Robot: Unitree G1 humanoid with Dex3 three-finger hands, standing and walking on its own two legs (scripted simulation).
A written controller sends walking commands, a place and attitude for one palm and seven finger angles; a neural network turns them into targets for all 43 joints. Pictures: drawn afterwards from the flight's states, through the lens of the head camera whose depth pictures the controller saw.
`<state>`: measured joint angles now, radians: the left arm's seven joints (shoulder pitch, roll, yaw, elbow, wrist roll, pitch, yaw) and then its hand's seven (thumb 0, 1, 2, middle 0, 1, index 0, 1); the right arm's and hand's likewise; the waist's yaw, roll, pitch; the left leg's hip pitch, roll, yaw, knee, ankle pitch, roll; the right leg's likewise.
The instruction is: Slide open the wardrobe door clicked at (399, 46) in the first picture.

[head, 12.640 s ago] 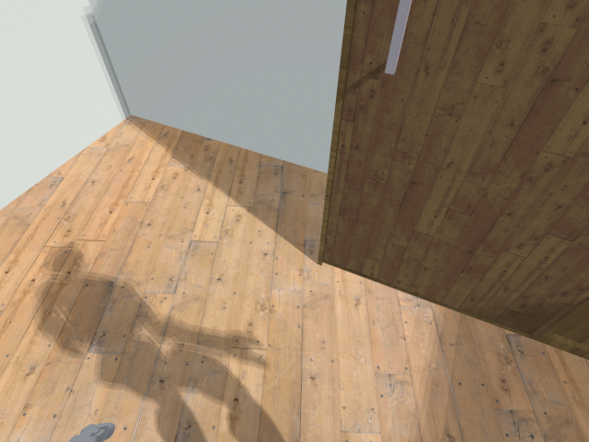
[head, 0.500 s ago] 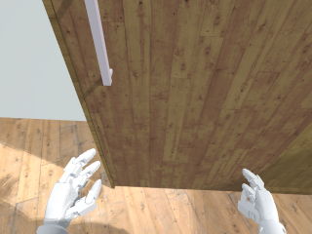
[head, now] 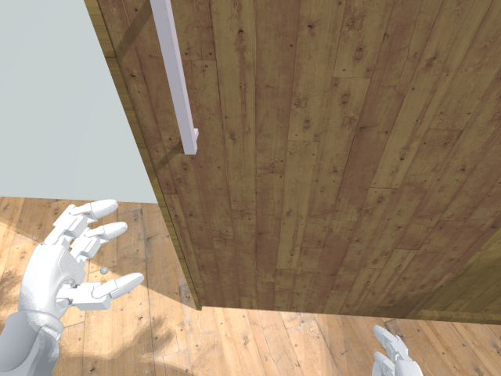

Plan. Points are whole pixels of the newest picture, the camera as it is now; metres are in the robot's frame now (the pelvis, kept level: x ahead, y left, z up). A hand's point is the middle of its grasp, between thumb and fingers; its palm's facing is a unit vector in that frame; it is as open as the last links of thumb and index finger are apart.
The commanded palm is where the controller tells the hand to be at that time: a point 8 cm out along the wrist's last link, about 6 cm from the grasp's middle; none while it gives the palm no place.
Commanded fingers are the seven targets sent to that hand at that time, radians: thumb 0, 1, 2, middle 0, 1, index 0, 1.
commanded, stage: raise the hand with hooked fingers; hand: left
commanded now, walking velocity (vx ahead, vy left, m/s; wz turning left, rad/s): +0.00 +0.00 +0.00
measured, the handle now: (180, 76) +0.49 +0.15 +0.26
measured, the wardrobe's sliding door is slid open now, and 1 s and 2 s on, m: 0.00 0.00 0.00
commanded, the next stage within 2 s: move the hooked fingers beside the handle in 1.22 s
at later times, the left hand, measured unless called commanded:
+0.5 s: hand (29, 204) +0.25 +0.27 +0.22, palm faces +0.11 -0.99 -0.11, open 13.8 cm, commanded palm +0.21 +0.31 +0.23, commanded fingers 0.00 -0.50 0.30 -0.30 -1.20 -0.30 -1.20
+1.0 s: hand (13, 165) +0.27 +0.28 +0.26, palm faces +0.09 -0.99 -0.12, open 14.0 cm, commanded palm +0.23 +0.32 +0.27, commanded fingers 0.00 -0.50 0.30 -0.30 -1.20 -0.30 -1.20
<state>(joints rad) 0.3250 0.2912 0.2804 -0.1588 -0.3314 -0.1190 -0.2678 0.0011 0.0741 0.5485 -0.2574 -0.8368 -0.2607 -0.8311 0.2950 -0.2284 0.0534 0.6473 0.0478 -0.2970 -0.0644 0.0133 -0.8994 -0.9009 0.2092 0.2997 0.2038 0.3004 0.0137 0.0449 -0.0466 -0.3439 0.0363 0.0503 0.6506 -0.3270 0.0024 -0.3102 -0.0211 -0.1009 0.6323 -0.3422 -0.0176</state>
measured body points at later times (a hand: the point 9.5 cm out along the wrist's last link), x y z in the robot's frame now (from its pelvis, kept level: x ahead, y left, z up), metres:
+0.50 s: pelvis +0.00 +0.00 +0.02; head -0.03 -0.02 +0.46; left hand +0.24 +0.32 +0.23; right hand +0.22 -0.20 -0.04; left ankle +0.01 +0.12 -0.72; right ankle -0.01 -0.10 -0.72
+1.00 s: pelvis +0.00 +0.00 +0.02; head -0.03 -0.03 +0.46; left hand +0.26 +0.34 +0.27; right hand +0.20 -0.22 -0.05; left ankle +0.01 +0.12 -0.72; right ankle -0.01 -0.10 -0.72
